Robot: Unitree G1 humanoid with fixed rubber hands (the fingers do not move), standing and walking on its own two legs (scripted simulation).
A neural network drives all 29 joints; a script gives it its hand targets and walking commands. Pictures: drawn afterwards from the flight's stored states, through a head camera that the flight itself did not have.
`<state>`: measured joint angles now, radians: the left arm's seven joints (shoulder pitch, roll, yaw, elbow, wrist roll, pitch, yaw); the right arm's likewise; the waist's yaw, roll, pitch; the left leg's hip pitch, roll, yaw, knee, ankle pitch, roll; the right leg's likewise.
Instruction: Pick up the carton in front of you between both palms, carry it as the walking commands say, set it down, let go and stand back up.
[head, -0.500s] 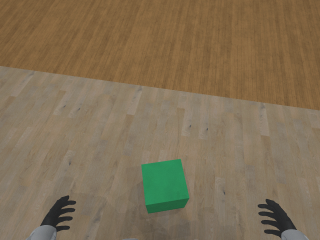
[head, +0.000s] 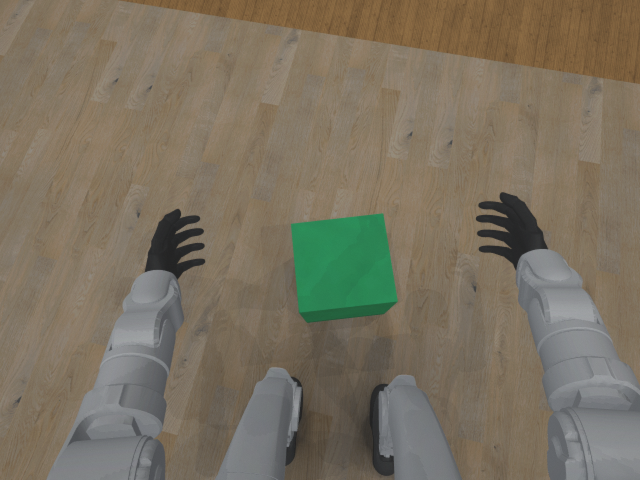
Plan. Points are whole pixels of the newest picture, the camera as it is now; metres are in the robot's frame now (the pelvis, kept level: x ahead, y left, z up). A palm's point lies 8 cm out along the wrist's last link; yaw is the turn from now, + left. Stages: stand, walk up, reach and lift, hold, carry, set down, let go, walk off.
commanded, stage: reach and lift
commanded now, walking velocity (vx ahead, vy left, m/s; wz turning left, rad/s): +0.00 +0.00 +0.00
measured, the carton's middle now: (341, 273) +0.46 +0.01 -0.56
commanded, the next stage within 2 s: none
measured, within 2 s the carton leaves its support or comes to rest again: leaves its support in 2.00 s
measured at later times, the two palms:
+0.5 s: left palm (225, 227) +0.45 +0.20 -0.18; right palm (464, 200) +0.51 -0.18 -0.18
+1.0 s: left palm (252, 266) +0.44 +0.20 -0.42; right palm (428, 250) +0.49 -0.18 -0.42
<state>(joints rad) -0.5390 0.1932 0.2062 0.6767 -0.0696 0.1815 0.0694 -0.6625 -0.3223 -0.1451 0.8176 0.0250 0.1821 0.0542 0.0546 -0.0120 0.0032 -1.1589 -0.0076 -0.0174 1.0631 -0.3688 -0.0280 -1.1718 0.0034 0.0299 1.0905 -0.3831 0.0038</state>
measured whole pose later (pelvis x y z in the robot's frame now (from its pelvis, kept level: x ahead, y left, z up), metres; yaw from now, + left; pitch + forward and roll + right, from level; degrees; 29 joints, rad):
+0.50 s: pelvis -0.01 -0.01 -0.06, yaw +0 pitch +48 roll +3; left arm -0.98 0.08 0.45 0.80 0.06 0.09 0.09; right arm -1.18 -0.30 -0.28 1.04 -0.11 0.11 0.04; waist 0.08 -0.02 -0.09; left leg -1.68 0.00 -0.01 1.22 -0.36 -0.04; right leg -1.71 0.03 0.05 1.25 -0.37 0.00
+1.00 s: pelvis -0.06 +0.00 -0.26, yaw +2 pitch +44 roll +3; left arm -1.18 0.21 0.23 0.92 -0.18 0.08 0.16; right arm -1.34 -0.44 -0.05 1.08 0.15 0.09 -0.04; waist 0.06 0.01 0.14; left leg -2.24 -0.06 -0.02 1.97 -0.51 -0.07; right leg -2.26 0.05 0.07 2.00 -0.52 0.03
